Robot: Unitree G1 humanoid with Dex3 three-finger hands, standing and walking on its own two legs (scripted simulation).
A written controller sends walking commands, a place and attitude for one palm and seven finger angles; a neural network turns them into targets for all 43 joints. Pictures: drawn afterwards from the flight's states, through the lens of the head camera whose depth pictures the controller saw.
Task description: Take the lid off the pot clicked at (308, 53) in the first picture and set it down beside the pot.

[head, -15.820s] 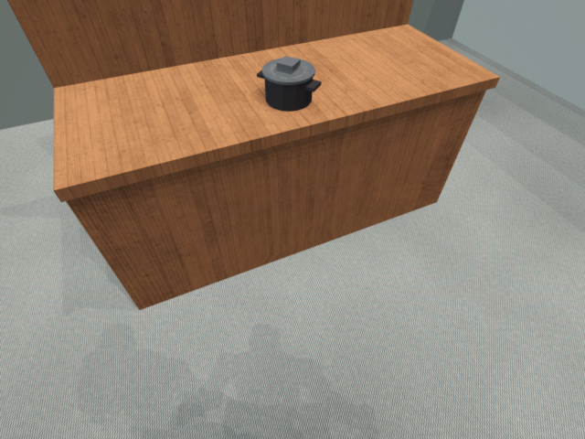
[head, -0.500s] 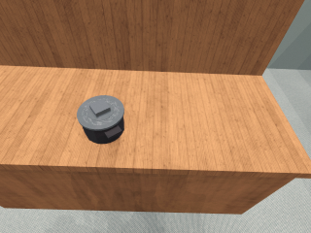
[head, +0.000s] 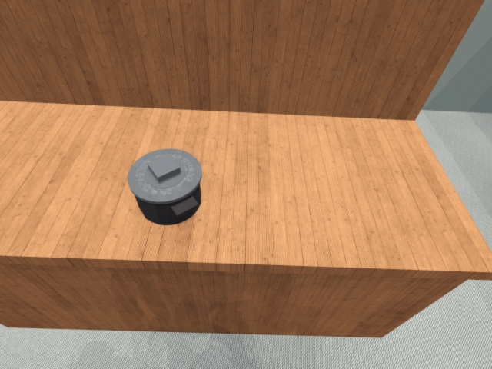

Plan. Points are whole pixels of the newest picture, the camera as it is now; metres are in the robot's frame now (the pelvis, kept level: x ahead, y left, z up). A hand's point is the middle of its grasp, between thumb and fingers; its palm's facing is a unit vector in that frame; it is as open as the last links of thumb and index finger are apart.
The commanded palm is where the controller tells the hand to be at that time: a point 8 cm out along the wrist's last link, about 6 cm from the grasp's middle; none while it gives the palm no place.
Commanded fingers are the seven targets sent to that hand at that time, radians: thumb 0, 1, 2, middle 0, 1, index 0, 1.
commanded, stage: look again from close up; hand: left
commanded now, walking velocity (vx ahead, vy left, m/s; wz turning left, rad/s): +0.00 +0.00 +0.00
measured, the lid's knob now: (163, 167) +0.50 +0.22 +0.00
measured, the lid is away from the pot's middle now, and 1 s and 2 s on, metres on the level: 0.00 0.00 0.00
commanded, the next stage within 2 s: lift the closed hand beside the body in 0.64 s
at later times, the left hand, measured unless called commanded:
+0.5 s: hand out of the picture -0.03 +0.16 -0.18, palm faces +0.03 -0.99 -0.14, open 7.4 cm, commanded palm none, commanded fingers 0.00 0.90 0.90 -0.20 -0.30 -0.20 -0.30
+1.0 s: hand out of the picture +0.12 +0.20 -0.09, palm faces +0.09 -0.96 -0.27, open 6.1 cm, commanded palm +0.08 +0.25 -0.06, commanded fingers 0.00 0.90 0.90 -0.82 -0.97 -0.82 -0.97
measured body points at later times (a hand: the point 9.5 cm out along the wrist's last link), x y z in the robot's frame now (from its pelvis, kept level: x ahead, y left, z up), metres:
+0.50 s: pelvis +0.00 +0.01 +0.00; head +0.01 +0.02 +0.45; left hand -0.03 +0.21 -0.17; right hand -0.03 -0.19 -0.16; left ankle -0.01 +0.12 -0.74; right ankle -0.03 -0.10 -0.74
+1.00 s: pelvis -0.01 +0.03 -0.01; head -0.02 +0.01 +0.44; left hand +0.11 +0.25 -0.07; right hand +0.12 -0.23 -0.11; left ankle -0.01 +0.13 -0.74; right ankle -0.03 -0.10 -0.74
